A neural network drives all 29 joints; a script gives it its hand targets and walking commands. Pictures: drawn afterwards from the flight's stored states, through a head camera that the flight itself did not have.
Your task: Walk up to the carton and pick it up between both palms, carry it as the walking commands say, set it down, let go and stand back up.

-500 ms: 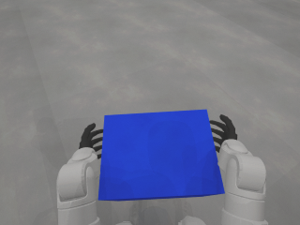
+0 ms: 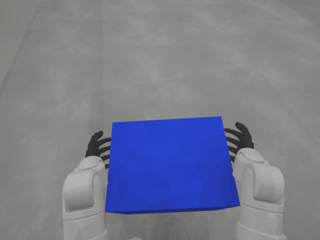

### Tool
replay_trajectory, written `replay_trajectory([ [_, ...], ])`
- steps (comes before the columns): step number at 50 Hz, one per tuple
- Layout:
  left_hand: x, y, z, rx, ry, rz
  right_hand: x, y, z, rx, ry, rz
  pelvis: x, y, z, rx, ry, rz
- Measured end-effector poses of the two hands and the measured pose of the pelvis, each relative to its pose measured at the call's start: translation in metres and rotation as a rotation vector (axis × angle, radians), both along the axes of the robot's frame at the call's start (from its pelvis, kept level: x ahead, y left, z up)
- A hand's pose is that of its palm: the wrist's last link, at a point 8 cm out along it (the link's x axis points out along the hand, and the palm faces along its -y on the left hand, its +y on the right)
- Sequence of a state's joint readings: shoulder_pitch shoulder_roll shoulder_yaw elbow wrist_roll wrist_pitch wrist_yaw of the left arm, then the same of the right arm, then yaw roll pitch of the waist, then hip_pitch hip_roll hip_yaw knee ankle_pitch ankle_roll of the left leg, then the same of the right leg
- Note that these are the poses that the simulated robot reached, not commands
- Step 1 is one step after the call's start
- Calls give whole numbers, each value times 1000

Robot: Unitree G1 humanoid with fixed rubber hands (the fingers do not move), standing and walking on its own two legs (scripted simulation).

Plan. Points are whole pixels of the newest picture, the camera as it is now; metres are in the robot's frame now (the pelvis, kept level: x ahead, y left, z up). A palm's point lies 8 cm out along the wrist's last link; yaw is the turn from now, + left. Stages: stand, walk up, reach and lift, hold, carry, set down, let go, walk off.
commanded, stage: carry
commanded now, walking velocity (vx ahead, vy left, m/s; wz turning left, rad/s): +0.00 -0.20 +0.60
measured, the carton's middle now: (169, 170) +0.29 -0.01 -0.03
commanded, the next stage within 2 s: none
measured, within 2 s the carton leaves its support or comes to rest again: neither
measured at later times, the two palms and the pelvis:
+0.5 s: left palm (114, 199) +0.19 +0.10 +0.09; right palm (269, 161) +0.26 -0.23 +0.07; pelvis -0.04 -0.10 +0.01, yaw +11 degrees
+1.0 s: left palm out of the picture +0.13 +0.10 +0.08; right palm (276, 179) +0.22 -0.22 +0.08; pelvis -0.09 -0.12 +0.00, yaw +14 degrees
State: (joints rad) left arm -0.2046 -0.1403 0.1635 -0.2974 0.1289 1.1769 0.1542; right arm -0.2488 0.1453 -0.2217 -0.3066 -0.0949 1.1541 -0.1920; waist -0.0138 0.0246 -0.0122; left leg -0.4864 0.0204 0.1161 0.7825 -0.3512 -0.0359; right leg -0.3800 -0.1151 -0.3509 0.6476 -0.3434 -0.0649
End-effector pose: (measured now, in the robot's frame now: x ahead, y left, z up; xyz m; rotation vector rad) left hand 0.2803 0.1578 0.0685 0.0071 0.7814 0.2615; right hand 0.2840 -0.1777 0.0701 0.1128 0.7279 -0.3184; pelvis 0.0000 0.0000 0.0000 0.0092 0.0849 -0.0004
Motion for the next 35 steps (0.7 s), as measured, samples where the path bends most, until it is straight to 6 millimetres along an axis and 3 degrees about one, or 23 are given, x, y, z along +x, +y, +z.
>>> replay_trajectory([
  [4, -17, 13, -16, -28, 15, 37, -2, 13, -8, -13, 15, 42, -9, -1, -5, -12, -11, 35],
  [10, -41, 9, -12, -43, 6, 94, -8, 11, 0, -21, 8, 92, -21, -17, -1, -21, -27, 80],
  [19, -70, -33, 4, 8, -43, 159, -17, -29, -1, 22, -41, 161, -36, -73, -7, 13, -64, 139],
  [25, -86, -58, 17, 43, -4, 192, -20, -51, 1, 53, -3, 201, -39, -102, 5, 54, -63, 184],
  [30, -94, -59, 25, 57, -22, 252, -12, -47, 3, 60, -22, 254, -43, -117, 6, 58, -30, 243],
  [35, -114, -52, 15, 34, -17, 295, -15, -36, 3, 45, -17, 296, -54, -123, 3, 39, -4, 287],
])
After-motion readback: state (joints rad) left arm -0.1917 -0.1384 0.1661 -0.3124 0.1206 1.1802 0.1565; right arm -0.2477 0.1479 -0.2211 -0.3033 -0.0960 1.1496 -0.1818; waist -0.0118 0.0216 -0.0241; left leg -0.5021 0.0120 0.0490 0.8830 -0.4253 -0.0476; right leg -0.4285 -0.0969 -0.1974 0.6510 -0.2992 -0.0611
